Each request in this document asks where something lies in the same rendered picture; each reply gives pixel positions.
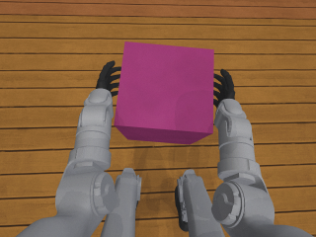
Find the robot left hand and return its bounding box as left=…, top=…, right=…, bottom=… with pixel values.
left=96, top=60, right=121, bottom=97

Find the carton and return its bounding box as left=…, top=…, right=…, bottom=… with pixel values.
left=114, top=41, right=214, bottom=145

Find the robot left upper arm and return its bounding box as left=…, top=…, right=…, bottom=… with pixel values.
left=16, top=170, right=118, bottom=237

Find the robot left thigh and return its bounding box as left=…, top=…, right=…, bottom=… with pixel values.
left=100, top=172, right=142, bottom=237

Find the robot right upper arm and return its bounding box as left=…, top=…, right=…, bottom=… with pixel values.
left=211, top=181, right=314, bottom=237

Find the left robot forearm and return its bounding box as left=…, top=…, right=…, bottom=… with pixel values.
left=55, top=88, right=114, bottom=207

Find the right robot forearm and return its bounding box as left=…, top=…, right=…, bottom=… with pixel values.
left=213, top=99, right=270, bottom=195

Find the robot right hand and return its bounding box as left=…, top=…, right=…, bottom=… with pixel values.
left=213, top=69, right=235, bottom=107

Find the robot right foot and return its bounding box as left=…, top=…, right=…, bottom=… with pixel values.
left=175, top=186, right=189, bottom=232

